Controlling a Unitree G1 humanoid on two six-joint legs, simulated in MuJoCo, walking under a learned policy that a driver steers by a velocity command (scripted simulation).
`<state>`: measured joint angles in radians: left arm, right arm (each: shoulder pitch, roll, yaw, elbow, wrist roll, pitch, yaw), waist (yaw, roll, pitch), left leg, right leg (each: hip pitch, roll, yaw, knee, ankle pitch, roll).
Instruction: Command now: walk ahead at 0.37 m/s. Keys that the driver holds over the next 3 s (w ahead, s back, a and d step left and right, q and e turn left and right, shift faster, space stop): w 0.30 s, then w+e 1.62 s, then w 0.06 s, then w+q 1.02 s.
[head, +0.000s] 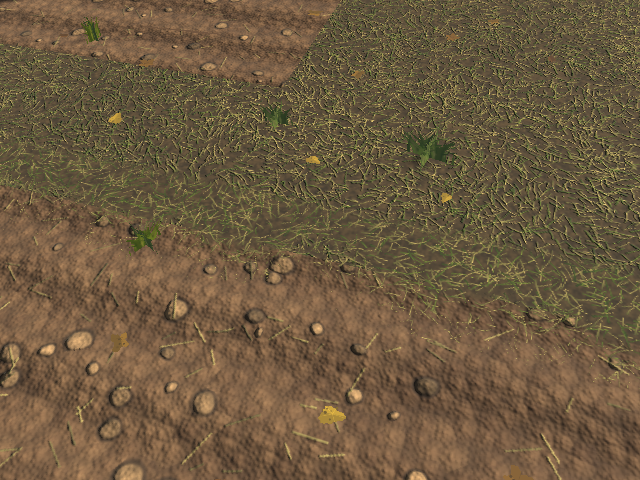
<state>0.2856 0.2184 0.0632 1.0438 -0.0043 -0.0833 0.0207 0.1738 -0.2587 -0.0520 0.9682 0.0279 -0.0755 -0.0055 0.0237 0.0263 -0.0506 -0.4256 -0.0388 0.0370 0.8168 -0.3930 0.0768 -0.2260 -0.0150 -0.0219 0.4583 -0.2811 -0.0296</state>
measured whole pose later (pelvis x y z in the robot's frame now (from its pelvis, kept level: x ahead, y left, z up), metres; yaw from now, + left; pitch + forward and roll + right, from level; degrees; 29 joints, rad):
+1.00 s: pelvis +0.48 +0.01 -0.02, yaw -19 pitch +1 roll +0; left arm 0.14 0.26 0.09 0.79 -0.01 -0.06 -0.04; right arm 0.23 -0.27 -0.06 0.92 0.03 -0.12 0.00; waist 0.00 0.00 0.07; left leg -0.33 0.04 0.00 1.27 -0.41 0.01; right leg -0.39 0.09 -0.05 0.54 -0.17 -0.11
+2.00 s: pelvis +0.92 -0.25 -0.02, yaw -55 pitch +2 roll +0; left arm 0.19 0.29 0.07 0.63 -0.02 -0.04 -0.03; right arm 0.23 -0.31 -0.06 0.80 0.02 -0.10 0.01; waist -0.02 0.02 0.06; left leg -0.39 0.07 -0.01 1.22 -0.41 -0.01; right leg -0.41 0.07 -0.02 0.56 -0.19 -0.09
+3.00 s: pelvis +1.33 -0.67 -0.01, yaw -27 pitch +2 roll -1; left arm 0.14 0.27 0.05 0.66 0.01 -0.11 -0.01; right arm 0.34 -0.31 -0.06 0.70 0.03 -0.02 -0.01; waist -0.03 0.04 -0.01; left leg -0.37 -0.06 -0.12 1.14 -0.45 0.02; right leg -0.40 0.03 0.00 0.54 -0.19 -0.02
